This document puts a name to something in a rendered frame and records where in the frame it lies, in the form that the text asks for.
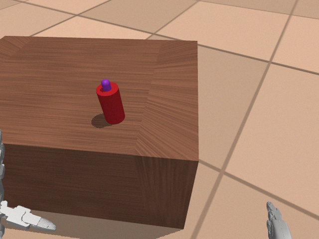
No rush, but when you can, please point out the bottle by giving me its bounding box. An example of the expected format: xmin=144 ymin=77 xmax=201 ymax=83
xmin=96 ymin=79 xmax=125 ymax=124

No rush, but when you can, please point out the right robot hand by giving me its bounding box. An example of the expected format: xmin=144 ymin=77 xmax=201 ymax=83
xmin=267 ymin=202 xmax=293 ymax=239

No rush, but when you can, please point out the left robot hand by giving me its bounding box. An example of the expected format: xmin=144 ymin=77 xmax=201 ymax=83
xmin=0 ymin=129 xmax=56 ymax=232

